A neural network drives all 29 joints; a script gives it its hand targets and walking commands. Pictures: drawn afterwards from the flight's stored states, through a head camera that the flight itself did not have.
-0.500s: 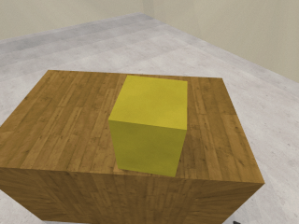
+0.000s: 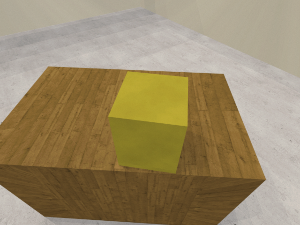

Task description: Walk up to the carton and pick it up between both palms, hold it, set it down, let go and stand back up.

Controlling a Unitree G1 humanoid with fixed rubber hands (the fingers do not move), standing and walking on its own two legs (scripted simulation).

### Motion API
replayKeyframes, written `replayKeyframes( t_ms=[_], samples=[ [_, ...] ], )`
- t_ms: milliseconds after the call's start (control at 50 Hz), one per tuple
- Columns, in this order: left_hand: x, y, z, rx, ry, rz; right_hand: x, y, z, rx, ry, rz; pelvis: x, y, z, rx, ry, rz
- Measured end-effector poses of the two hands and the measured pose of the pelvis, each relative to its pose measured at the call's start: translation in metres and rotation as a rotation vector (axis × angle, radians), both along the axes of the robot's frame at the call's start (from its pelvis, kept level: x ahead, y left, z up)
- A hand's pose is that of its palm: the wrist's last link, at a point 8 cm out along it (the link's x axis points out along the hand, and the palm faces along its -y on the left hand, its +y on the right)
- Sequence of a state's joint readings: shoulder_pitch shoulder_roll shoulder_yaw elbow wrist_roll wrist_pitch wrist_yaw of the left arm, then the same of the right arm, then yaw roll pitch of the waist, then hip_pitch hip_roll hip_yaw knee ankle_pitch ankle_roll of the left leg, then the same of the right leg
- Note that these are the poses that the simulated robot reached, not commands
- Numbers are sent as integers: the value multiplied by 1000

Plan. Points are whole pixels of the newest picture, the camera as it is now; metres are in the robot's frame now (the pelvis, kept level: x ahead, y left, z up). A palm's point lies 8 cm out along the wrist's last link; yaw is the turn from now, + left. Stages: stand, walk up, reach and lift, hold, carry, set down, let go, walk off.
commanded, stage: stand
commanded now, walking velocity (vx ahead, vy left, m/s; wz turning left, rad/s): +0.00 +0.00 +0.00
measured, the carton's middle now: (151, 123) +0.45 -0.02 +0.01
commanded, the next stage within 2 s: none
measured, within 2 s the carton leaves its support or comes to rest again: neither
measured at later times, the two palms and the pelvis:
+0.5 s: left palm out of the picture +0.08 +0.24 -0.13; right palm out of the picture +0.09 -0.26 -0.12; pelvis +0.00 +0.00 +0.00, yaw +0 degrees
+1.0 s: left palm out of the picture +0.08 +0.24 -0.13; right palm out of the picture +0.09 -0.26 -0.12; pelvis +0.00 +0.00 +0.00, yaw +0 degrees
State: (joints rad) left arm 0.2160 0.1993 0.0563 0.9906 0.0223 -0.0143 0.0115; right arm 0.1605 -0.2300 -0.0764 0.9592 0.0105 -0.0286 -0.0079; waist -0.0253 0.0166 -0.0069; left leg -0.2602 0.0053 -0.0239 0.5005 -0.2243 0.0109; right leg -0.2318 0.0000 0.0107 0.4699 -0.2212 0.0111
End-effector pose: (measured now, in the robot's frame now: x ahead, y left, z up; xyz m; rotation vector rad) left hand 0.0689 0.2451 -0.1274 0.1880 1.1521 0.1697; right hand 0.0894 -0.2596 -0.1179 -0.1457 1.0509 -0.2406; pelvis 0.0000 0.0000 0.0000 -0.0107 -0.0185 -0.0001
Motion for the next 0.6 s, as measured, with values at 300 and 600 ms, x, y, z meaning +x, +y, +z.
replayKeyframes(
  t_ms=[300,600],
  samples=[
    [9,0,1,-1,-9,-3,-1,0,-1,1,8,-1,0,0,0,0,0,0],
    [10,0,0,-1,-3,-3,-3,1,-2,2,14,0,0,0,0,0,0,0]
  ],
)
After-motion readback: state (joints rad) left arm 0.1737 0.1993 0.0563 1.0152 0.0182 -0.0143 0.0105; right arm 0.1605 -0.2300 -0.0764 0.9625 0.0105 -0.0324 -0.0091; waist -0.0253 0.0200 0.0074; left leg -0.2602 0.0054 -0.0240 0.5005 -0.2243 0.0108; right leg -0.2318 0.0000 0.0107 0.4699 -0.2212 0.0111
